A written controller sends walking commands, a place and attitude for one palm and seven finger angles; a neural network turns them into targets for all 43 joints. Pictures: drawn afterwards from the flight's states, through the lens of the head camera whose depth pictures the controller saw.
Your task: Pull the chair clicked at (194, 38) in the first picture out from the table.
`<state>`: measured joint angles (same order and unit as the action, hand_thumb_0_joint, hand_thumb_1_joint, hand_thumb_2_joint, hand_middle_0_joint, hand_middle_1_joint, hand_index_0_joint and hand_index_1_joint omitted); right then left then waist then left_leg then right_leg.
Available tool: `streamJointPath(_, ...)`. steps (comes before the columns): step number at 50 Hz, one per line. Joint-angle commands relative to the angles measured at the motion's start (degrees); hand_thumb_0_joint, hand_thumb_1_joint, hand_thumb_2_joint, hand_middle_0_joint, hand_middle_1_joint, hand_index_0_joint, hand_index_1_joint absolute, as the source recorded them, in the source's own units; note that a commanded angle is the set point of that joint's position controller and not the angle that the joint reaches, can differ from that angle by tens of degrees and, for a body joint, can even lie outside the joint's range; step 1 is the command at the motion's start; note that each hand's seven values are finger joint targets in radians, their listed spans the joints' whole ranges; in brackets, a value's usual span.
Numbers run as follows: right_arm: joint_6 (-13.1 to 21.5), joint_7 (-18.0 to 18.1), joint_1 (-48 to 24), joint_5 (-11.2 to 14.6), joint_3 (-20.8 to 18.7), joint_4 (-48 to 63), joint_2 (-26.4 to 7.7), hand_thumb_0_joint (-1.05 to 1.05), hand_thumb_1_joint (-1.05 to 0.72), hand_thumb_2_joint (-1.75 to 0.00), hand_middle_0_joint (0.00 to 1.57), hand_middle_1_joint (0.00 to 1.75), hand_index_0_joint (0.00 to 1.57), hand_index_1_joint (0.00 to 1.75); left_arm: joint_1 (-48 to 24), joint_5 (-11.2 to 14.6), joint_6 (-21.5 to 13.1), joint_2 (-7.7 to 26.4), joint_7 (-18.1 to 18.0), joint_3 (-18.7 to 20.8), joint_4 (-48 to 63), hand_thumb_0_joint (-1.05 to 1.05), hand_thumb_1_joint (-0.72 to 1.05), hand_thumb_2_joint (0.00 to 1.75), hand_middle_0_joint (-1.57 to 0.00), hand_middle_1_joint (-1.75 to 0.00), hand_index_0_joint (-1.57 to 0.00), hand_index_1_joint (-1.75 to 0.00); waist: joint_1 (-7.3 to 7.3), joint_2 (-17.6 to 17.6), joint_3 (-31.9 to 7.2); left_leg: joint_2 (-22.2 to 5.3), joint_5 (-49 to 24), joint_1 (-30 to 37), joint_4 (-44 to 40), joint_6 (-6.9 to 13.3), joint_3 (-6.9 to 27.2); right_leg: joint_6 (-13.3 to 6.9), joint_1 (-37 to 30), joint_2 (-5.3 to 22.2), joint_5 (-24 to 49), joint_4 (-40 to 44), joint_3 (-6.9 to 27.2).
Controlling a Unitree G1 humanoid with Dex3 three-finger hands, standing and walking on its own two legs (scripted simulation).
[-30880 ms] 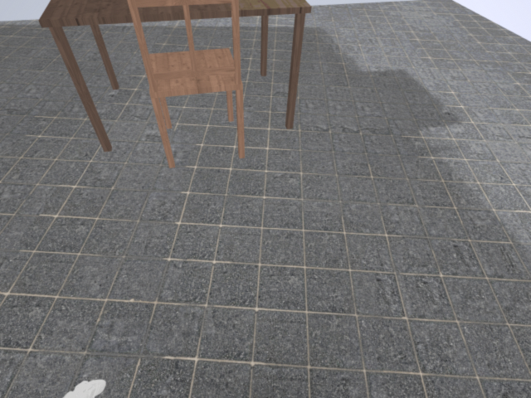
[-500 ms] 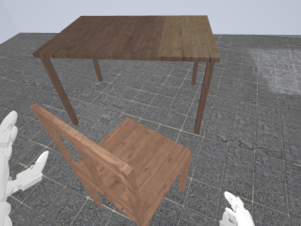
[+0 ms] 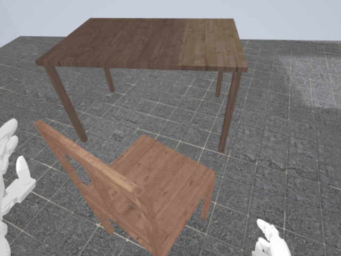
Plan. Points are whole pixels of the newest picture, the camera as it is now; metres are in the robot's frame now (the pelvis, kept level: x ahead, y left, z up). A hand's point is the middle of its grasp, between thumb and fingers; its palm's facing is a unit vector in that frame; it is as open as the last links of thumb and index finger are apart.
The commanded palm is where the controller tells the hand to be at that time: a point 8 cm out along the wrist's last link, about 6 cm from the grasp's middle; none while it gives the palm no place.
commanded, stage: step back with the hand held close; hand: left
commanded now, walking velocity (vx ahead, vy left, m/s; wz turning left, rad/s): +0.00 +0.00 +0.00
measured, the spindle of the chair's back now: (102, 191) +0.31 +0.26 -0.09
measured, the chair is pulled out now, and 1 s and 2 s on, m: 0.56 0.56 0.56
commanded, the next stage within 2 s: stop stepping back and stand still in 1.68 s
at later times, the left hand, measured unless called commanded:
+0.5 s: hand (23, 195) +0.16 +0.28 +0.16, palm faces +0.38 -0.74 -0.56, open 7.4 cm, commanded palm +0.11 +0.31 +0.18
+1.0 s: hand (0, 226) +0.11 +0.27 +0.17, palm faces +0.47 -0.70 -0.55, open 7.4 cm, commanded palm +0.05 +0.30 +0.18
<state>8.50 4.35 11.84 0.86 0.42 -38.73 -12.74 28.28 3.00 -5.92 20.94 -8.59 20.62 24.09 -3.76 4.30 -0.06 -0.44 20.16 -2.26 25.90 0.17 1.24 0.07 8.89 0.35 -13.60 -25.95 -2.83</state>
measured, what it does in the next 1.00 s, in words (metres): shifts its weight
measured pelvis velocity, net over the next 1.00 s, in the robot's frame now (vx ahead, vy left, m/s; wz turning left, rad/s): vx -0.09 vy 0.00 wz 0.01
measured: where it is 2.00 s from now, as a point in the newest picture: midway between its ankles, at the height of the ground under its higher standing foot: outside the picture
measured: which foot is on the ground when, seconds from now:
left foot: down 0.00-1.00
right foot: down 0.00-1.00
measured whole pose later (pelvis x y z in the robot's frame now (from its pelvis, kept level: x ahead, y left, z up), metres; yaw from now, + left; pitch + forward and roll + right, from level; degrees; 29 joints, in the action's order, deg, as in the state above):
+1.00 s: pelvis -0.09 +0.00 -0.01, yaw +1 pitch +0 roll +0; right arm 5.4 4.9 13.6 0.5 -0.3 -34.4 -12.0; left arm 31.0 -0.7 -13.7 26.6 -10.4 27.1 29.2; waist -0.7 -1.3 2.0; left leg 1.2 16.1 -19.2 35.2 0.4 1.4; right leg 0.0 24.0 1.0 -7.6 -31.8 -1.1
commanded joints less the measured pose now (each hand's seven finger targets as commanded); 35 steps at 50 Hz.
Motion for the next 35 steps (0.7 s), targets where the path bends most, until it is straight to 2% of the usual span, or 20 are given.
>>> streamJointPath(1,2.4,0.1,-7.3,0.0,-2.1,9.1,-5.5,0.0,-0.9,-0.9,0.2,0.3,0.2,0.3,-5.3,0.2,-3.0,9.3,-0.5,6.1,8.7,0.0,0.9,0.9,-0.2,-0.3,-0.2,-0.3,0.52,-2.1,0.0,-1.0,-19.7,-7.0,-4.3,0.5,0.0,-1.6,-4.3,1.4,11.5,3.1,1.6)
streamJointPath(2,2.3,0.0,-7.3,-0.1,-2.1,9.3,-5.6,0.0,-0.9,-0.9,0.2,0.3,0.2,0.3,-5.0,0.3,-3.0,9.3,-0.4,6.1,8.9,0.0,0.9,0.9,-0.2,-0.3,-0.2,-0.3,0.48,-1.7,-1.2,-1.0,-19.7,-6.5,-4.4,0.6,-0.1,-1.5,-4.7,1.6,11.7,2.9,1.6)
streamJointPath(3,2.4,-0.3,-7.4,-0.3,-1.8,9.6,-5.7,0.0,-0.9,-0.9,0.2,0.3,0.2,0.3,-6.0,0.0,-3.1,6.4,0.1,2.3,10.2,0.0,0.9,0.9,-0.2,-0.3,-0.2,-0.3,0.87,-0.8,-1.1,-0.9,-19.9,-6.3,-4.5,0.6,0.0,-1.4,-4.4,1.7,11.5,2.7,1.4)
streamJointPath(4,1.5,-0.1,-5.8,0.5,-2.2,11.7,-7.1,0.0,-0.9,-0.9,0.2,0.3,0.2,0.3,-14.6,0.0,-6.1,17.2,-0.6,12.5,14.4,0.0,0.9,0.9,-0.2,-0.3,-0.2,-0.3,1.94,-3.0,2.4,-2.7,-13.5,-9.7,-3.8,1.7,1.1,-1.2,-0.3,4.6,12.6,6.1,8.6)
streamJointPath(5,0.8,0.0,-5.9,-0.1,-2.0,10.2,-6.4,0.0,-0.9,-0.9,0.2,0.3,0.2,0.3,-9.6,-0.2,-6.5,12.9,-0.1,9.6,9.3,0.0,0.9,0.9,-0.2,-0.3,-0.2,-0.3,2.48,-4.4,2.4,-2.5,-11.2,-9.2,-3.5,1.7,1.7,-1.8,0.5,5.8,12.1,6.7,8.8)
streamJointPath(6,0.4,0.1,-6.6,-0.2,-2.0,11.0,-6.4,0.0,-0.9,-0.9,0.2,0.3,0.2,0.3,-9.6,-0.5,-6.9,14.2,-0.1,10.1,11.8,0.0,0.9,0.9,-0.2,-0.3,-0.2,-0.3,2.18,-3.9,2.2,-2.3,-11.0,-9.3,-4.0,1.7,1.9,-2.0,0.6,6.0,12.9,6.9,9.5)
streamJointPath(7,-0.1,0.2,-6.6,-0.4,-1.9,11.0,-6.3,0.0,-0.9,-0.9,0.2,0.3,0.2,0.3,-5.7,-0.8,-6.7,11.5,0.0,8.5,9.7,0.0,0.9,0.9,-0.2,-0.3,-0.2,-0.3,2.32,-3.9,0.7,-2.5,-12.6,-8.6,-4.2,1.7,1.8,-1.9,0.1,6.1,13.9,5.9,8.8)
streamJointPath(8,-0.6,0.2,-6.9,-0.7,-2.0,11.5,-6.6,0.0,-0.9,-0.9,0.2,0.3,0.2,0.3,-3.9,-1.1,-6.8,10.4,0.1,7.3,10.7,0.0,0.9,0.9,-0.2,-0.3,-0.2,-0.3,2.24,-2.9,-1.0,-2.9,-15.8,-8.0,-4.5,1.7,1.7,-1.7,-0.8,5.8,16.5,4.5,7.8)
streamJointPath(10,-1.5,0.2,-7.2,-0.9,-2.2,12.2,-6.7,0.0,-0.9,-0.9,0.2,0.3,0.2,0.3,-0.9,-1.3,-6.7,10.3,-0.2,7.5,12.0,0.0,0.9,0.9,-0.2,-0.3,-0.2,-0.3,2.07,-0.6,-5.4,-3.8,-22.8,-6.8,-4.5,1.6,2.1,-1.1,-3.1,5.5,20.9,1.6,6.1)
streamJointPath(11,-1.7,0.4,-7.7,-1.1,-2.4,12.7,-6.6,0.0,-0.9,-0.9,0.2,0.3,0.2,0.3,-0.4,-1.4,-6.9,11.2,-0.2,8.2,14.1,0.0,0.9,0.9,-0.2,-0.3,-0.2,-0.3,1.94,1.6,-7.5,-4.2,-26.4,-6.5,-4.1,1.4,2.2,-1.1,-4.3,5.5,23.5,0.3,5.7)
streamJointPath(14,-2.7,0.4,-7.5,-1.0,-2.8,13.8,-6.1,0.0,-0.9,-0.9,0.2,0.3,0.2,0.3,3.4,-1.5,-6.8,12.6,-0.8,10.1,15.6,0.0,0.9,0.9,-0.2,-0.3,-0.2,-0.3,1.9,-0.4,-11.3,-4.9,-31.2,-7.3,-3.1,1.1,2.7,-0.8,-6.0,5.4,26.9,-2.1,4.9)
streamJointPath(16,-3.3,0.6,-7.9,-0.9,-3.0,14.2,-6.1,0.0,-0.9,-0.9,0.2,0.3,0.2,0.3,4.2,-1.5,-6.9,13.9,-1.0,11.3,16.7,0.0,0.9,0.9,-0.2,-0.3,-0.2,-0.3,1.87,0.3,-11.6,-4.9,-30.9,-9.1,-3.2,0.9,3.3,-0.8,-6.0,5.2,26.2,-3.0,4.9)
streamJointPath(17,-3.5,0.8,-7.8,-0.8,-3.1,14.4,-5.7,0.0,-0.9,-0.9,0.2,0.3,0.2,0.3,5.0,-1.4,-7.0,14.0,-1.1,11.7,16.5,0.0,0.9,0.9,-0.2,-0.3,-0.2,-0.3,1.93,-0.5,-11.1,-5.0,-30.2,-10.1,-3.2,0.9,3.2,-0.6,-5.9,5.2,26.0,-3.3,4.7)
streamJointPath(23,-3.8,1.4,-7.1,-0.7,-3.4,14.3,-6.1,0.0,-0.9,-0.9,0.2,0.3,0.2,0.3,4.4,-1.3,-7.2,13.7,-1.4,11.7,15.2,0.0,0.9,0.9,-0.2,-0.3,-0.2,-0.3,2.21,-0.1,-7.3,-6.3,-25.2,-15.7,-4.8,1.7,4.6,-0.3,-4.2,4.4,21.2,-5.5,4.7)
streamJointPath(27,-3.3,1.5,-6.7,-0.6,-3.3,14.1,-6.5,0.0,-0.9,-0.9,0.2,0.3,0.2,0.3,2.6,-1.6,-7.3,12.5,-1.5,10.0,14.6,0.0,0.9,0.9,-0.2,-0.3,-0.2,-0.3,2.34,0.2,-4.5,-6.7,-14.8,-21.5,-5.9,2.8,5.2,-0.4,-4.0,4.3,15.7,-5.8,5.9)
streamJointPath(29,-3.1,1.4,-6.3,-0.7,-3.3,14.0,-6.8,0.0,-0.9,-0.9,0.2,0.3,0.2,0.3,1.3,-1.9,-7.4,12.7,-1.8,10.0,14.5,0.0,0.9,0.9,-0.2,-0.3,-0.2,-0.3,2.37,-1.1,-3.4,-6.2,-8.2,-24.7,-5.8,3.2,5.2,-0.5,-4.4,4.6,13.8,-4.9,7.0)
streamJointPath(31,-2.9,1.4,-6.0,-0.6,-3.4,14.0,-7.0,0.0,-0.9,-0.9,0.2,0.3,0.2,0.3,-0.2,-2.1,-7.5,13.1,-1.9,9.8,15.0,0.0,0.9,0.9,-0.2,-0.3,-0.2,-0.3,2.6,-2.1,-2.2,-4.5,-1.0,-25.8,-4.6,3.0,4.5,-1.1,-2.4,5.4,9.4,-1.8,9.5)
streamJointPath(32,-2.8,1.3,-5.6,-0.6,-3.3,13.9,-6.6,0.0,-0.9,-0.9,0.2,0.3,0.2,0.3,-0.3,-2.1,-7.8,13.1,-2.1,9.7,15.1,0.0,0.9,0.9,-0.2,-0.3,-0.2,-0.3,2.69,-4.1,-2.4,-3.6,1.5,-25.1,-3.4,3.0,4.1,-1.4,-0.9,6.2,6.3,0.4,10.6)
streamJointPath(35,-2.2,0.9,-4.8,-0.7,-3.4,13.8,-6.9,0.0,-0.9,-0.9,0.2,0.3,0.2,0.3,-0.7,-2.3,-8.6,13.8,-2.5,9.9,16.7,0.0,0.9,0.9,-0.2,-0.3,-0.2,-0.3,2.88,-5.8,-2.4,-1.9,5.7,-22.6,-0.4,2.8,3.4,-2.3,4.4,7.8,-3.6,5.7,13.0)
